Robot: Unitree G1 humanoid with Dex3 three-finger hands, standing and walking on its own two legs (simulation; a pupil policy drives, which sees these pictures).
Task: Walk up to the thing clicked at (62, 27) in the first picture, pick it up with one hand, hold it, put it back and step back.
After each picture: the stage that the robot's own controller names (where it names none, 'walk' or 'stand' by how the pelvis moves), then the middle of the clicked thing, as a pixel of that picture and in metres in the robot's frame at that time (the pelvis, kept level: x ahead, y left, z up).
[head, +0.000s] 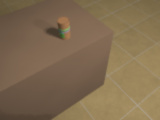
stand; (64, 28) +0.75 +0.14 -0.09
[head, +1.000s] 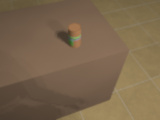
rise first; (74, 35) +0.66 +0.12 -0.07
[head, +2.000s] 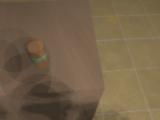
rise first; (39, 55) +0.45 +0.25 -0.06
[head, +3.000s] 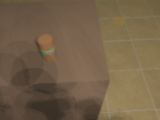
stand; (47, 48) +0.52 +0.20 -0.05
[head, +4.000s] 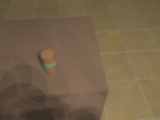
stand; (49, 62) +0.51 +0.19 -0.09
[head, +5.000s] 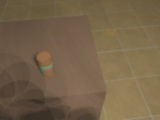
stand; (46, 64) +0.49 +0.20 -0.09
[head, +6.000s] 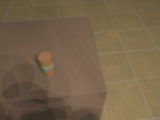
stand; (47, 64) +0.50 +0.20 -0.09
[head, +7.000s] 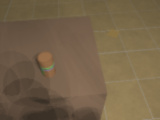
stand; (47, 65) +0.49 +0.20 -0.09
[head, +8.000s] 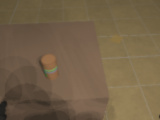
rise first; (50, 67) +0.49 +0.20 -0.09
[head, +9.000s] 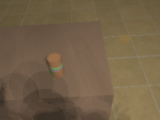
go down; (56, 65) +0.51 +0.19 -0.09
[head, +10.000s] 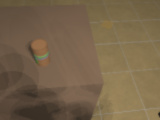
go down; (41, 53) +0.52 +0.18 -0.06
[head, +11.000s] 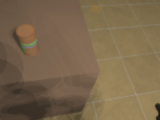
go down; (28, 40) +0.52 +0.19 -0.02
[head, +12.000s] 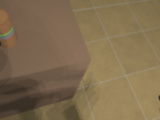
close in; (3, 29) +0.51 +0.20 +0.01
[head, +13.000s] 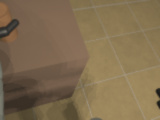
close; (2, 23) +0.53 +0.19 +0.02
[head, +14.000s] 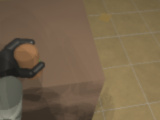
lift; (30, 62) +0.39 +0.18 +0.06
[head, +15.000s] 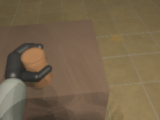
lift; (38, 68) +0.34 +0.17 +0.12
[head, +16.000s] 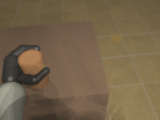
hold; (35, 70) +0.33 +0.17 +0.12
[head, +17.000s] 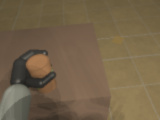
hold; (42, 74) +0.33 +0.15 +0.10
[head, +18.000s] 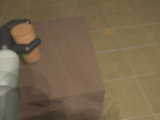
crouch; (27, 43) +0.43 +0.19 +0.13
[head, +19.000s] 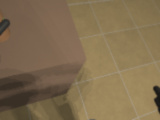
lower; out of the picture +0.52 +0.21 +0.00
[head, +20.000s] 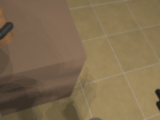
lower; out of the picture +0.52 +0.20 +0.02
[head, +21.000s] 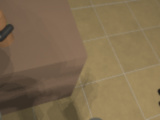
lower; out of the picture +0.51 +0.21 +0.02
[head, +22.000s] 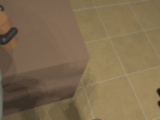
lower; (2, 31) +0.51 +0.20 +0.02
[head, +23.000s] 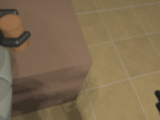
loosen; (15, 34) +0.50 +0.17 +0.01
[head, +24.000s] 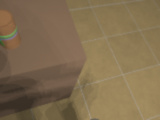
withdraw; (6, 30) +0.51 +0.18 +0.02
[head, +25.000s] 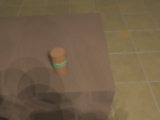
sink last; (59, 61) +0.49 +0.16 -0.04
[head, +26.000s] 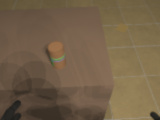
stand; (57, 55) +0.50 +0.16 -0.04
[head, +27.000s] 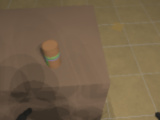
stand; (52, 54) +0.50 +0.17 -0.02
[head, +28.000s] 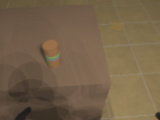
stand; (52, 54) +0.49 +0.17 -0.02
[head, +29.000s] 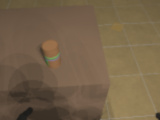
stand; (52, 54) +0.50 +0.17 -0.02
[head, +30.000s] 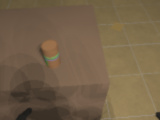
stand; (51, 54) +0.50 +0.17 -0.02
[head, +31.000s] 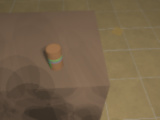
stand; (55, 57) +0.50 +0.16 -0.05
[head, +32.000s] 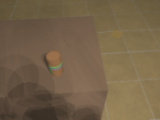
walk; (55, 64) +0.50 +0.17 -0.09
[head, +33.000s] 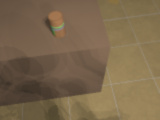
walk; (57, 25) +0.64 +0.17 -0.07
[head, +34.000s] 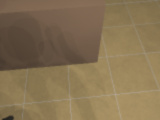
walk; out of the picture +0.95 +0.15 -0.06
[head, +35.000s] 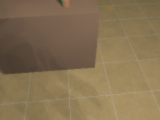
stand; out of the picture +1.11 +0.18 -0.07
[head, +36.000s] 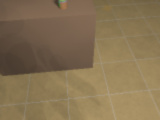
stand; (62, 0) +1.12 +0.20 -0.09
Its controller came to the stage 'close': yes
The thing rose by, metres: 0.22
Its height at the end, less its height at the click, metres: +0.00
